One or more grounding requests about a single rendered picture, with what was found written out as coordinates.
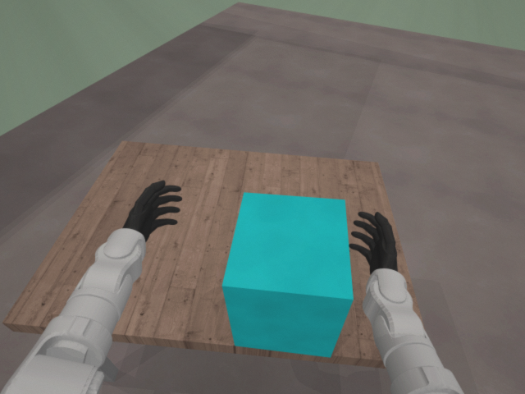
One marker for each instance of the robot right forearm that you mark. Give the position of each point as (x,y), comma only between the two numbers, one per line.
(405,348)

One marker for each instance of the robot left hand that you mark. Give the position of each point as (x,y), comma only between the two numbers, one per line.
(142,216)

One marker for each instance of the robot left upper arm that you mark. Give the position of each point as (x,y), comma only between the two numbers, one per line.
(50,375)

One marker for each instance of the carton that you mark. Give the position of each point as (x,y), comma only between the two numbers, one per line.
(288,284)

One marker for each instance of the table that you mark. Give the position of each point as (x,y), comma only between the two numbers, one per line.
(178,300)

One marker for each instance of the robot right hand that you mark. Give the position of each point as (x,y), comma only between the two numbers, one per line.
(382,253)

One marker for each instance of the robot left forearm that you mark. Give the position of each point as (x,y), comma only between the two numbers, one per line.
(83,330)

